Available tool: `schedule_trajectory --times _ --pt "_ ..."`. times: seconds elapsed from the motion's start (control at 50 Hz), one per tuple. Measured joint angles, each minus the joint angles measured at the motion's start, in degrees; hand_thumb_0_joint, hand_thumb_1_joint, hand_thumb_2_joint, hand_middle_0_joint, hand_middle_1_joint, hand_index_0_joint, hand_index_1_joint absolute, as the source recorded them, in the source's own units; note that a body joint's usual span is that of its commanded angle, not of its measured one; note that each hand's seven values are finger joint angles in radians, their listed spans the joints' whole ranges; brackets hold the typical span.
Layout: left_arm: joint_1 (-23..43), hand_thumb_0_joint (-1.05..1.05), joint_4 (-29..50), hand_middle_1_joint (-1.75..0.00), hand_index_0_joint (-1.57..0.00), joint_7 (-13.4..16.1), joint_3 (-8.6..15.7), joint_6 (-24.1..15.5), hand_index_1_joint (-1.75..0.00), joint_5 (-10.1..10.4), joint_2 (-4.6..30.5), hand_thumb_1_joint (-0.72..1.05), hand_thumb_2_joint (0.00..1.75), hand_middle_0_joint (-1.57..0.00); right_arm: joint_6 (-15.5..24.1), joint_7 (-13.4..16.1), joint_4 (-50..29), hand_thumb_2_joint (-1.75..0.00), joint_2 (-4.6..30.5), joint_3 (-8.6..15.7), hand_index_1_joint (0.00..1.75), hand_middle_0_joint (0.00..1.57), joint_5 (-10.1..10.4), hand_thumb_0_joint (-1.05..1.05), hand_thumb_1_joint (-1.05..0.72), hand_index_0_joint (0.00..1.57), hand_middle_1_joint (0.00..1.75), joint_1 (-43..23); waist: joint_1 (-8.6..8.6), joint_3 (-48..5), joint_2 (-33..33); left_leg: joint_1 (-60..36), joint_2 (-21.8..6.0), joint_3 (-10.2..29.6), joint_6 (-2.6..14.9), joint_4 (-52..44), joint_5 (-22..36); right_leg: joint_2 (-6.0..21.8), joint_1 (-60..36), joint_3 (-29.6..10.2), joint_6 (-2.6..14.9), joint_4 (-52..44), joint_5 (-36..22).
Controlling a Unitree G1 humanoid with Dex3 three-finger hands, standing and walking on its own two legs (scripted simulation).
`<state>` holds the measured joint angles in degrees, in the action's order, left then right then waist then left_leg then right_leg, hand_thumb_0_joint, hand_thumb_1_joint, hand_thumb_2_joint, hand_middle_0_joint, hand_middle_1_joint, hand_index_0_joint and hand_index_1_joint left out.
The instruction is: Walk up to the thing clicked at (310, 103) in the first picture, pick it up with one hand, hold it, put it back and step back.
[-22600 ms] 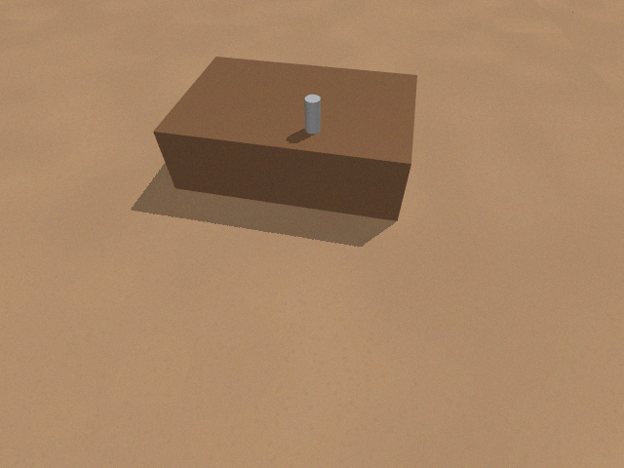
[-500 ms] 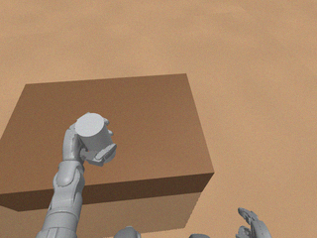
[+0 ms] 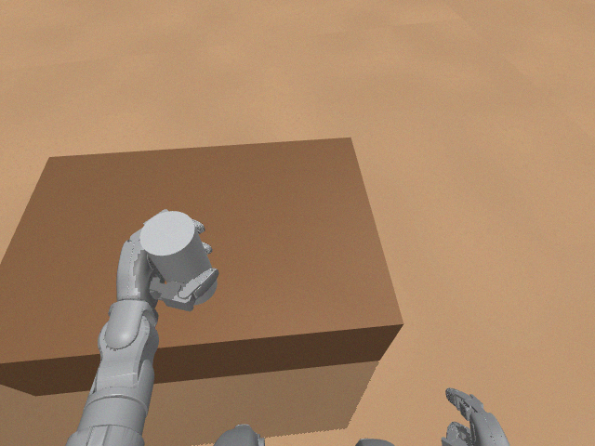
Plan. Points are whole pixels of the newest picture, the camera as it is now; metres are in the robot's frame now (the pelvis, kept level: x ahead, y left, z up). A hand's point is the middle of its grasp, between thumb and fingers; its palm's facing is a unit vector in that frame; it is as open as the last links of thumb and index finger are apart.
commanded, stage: hold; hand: left
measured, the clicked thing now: (183, 262) +0.34 +0.17 +0.05
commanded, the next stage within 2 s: crouch in 0.86 s
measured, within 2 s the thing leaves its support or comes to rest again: neither
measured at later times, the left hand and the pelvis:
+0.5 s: hand (189, 266) +0.33 +0.16 +0.05, palm faces +0.03 -1.00 +0.00, open 8.9 cm; pelvis +0.00 -0.01 +0.00, yaw +0 degrees
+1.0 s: hand (189, 266) +0.33 +0.16 +0.05, palm faces +0.03 -1.00 -0.01, open 8.9 cm; pelvis +0.00 +0.00 +0.00, yaw +0 degrees
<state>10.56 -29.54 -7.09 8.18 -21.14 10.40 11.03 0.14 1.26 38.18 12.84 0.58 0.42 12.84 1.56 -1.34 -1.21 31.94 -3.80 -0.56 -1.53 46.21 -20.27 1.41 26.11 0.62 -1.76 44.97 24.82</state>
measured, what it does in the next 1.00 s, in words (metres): stands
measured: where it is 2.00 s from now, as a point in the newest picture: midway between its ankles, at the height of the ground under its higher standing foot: outside the picture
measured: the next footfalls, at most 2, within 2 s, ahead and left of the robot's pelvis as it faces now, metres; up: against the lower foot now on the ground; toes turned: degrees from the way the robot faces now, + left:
none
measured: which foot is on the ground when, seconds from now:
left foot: down 0.00-1.00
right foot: down 0.00-1.00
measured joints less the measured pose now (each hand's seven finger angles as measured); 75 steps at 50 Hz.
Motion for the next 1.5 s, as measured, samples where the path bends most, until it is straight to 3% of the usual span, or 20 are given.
schedule_trajectory --times 1.12,1.3,1.5 --pt "1.7 0.00 -3.4 -1.06 -0.80 0.0 0.9 -1.1 -1.06 -0.3 -0.1 -0.29 1.14 -0.76 0.3 0.2 0.4 -0.90 0.2 0.1 0.30 0.20 -0.2 0.01 -0.91 0.20 0.30 -0.2 0.26 -0.2 0.2 1.4 -0.1 0.3 -0.32 0.6 0.2 -0.1 1.7 0.1 0.38 1.3 0.3" --pt "8.8 0.00 -13.7 -1.06 -0.80 -0.4 3.7 -6.6 -1.06 -1.1 0.9 -0.28 1.14 -0.76 0.9 -1.0 0.6 -0.90 0.6 0.5 0.30 0.20 -1.4 0.01 -0.89 0.20 0.30 -0.9 1.29 -0.5 1.0 10.6 -0.2 0.9 -0.33 6.5 -1.2 -0.3 10.8 0.3 0.48 7.7 2.0" --pt "22.0 0.00 -27.4 -1.06 -0.80 -1.0 8.1 -14.0 -1.06 -2.4 5.7 -0.28 1.14 -0.76 1.0 -2.2 0.9 -0.90 1.6 -0.1 0.30 0.20 -3.7 0.01 -0.91 0.20 0.30 0.3 4.26 -5.0 1.4 33.3 -1.0 2.4 -0.38 24.5 -7.0 -1.0 32.9 0.5 0.38 25.3 8.2"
